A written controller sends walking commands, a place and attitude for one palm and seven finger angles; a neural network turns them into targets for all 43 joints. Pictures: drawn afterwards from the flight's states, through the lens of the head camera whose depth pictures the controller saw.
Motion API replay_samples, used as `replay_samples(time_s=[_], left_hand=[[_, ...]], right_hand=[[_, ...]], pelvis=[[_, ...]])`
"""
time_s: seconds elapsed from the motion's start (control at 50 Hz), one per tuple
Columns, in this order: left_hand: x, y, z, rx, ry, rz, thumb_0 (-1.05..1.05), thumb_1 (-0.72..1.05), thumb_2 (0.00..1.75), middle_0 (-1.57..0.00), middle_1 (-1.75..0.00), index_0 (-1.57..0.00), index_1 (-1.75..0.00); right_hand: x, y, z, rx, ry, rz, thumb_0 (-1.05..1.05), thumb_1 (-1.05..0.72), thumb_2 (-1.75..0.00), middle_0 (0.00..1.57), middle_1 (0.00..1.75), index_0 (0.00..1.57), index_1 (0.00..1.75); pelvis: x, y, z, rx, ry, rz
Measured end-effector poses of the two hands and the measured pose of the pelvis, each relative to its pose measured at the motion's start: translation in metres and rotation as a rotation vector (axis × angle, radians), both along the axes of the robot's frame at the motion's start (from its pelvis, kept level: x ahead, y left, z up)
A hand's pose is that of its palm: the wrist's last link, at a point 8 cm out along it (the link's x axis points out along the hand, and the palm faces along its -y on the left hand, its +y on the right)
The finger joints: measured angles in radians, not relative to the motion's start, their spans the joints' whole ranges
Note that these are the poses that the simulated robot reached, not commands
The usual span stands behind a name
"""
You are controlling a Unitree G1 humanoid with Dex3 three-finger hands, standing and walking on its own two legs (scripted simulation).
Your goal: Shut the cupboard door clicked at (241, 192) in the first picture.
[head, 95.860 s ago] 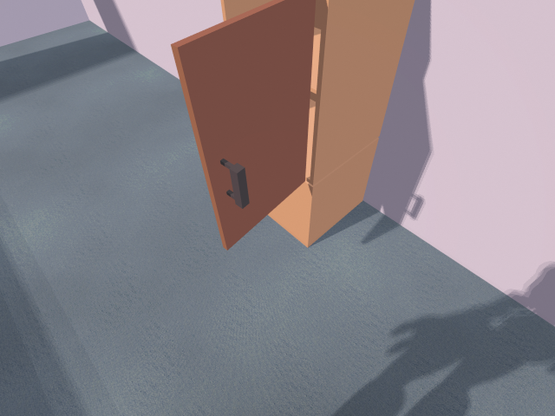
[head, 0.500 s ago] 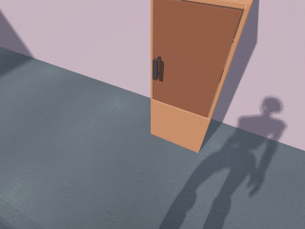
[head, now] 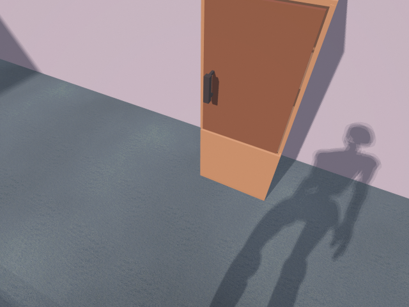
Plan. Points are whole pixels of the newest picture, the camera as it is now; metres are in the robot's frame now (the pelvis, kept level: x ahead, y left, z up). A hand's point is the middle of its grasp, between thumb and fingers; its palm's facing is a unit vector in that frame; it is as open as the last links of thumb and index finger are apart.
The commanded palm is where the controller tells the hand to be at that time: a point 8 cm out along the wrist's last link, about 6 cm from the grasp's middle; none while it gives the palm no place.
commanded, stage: look to check the result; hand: left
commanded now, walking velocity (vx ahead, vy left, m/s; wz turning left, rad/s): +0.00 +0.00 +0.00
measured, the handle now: (209, 86) +0.92 +0.03 -0.08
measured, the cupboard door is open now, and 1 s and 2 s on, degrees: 0 0 0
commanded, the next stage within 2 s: stand and wait in 0.36 s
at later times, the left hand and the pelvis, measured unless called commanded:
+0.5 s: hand out of the picture -0.01 +0.16 -0.18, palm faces +0.03 -0.98 -0.18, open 7.3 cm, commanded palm none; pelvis +0.00 +0.00 +0.00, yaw +0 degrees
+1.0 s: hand out of the picture +0.00 +0.17 -0.17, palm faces +0.02 -0.98 -0.20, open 7.4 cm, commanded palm none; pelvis +0.01 -0.01 +0.00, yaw +0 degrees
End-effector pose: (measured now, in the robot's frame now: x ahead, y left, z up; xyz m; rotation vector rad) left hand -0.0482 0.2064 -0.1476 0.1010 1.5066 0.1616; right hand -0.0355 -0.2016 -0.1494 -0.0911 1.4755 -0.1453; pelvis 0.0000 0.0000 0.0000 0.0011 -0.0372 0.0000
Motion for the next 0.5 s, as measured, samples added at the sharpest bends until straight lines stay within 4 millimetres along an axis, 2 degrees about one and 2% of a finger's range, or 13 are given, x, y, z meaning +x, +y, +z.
replay_samples(time_s=[0.28,0.5], left_hand=[[0.019,0.007,0.001,0.013,-0.042,-0.020,0.00,0.91,0.90,-0.20,-0.29,-0.20,-0.30],[0.031,0.008,0.001,0.013,-0.065,-0.028,0.00,0.91,0.90,-0.20,-0.29,-0.20,-0.30]], right_hand=[[0.014,-0.001,-0.001,-0.002,-0.036,0.006,0.01,-0.90,-0.90,0.20,0.30,0.20,0.29],[0.016,-0.006,0.001,-0.009,-0.031,0.011,0.01,-0.90,-0.90,0.20,0.30,0.20,0.29]], pelvis=[[0.002,0.002,0.000,0.002,-0.002,-0.005],[0.003,0.001,0.001,0.003,-0.001,-0.001]])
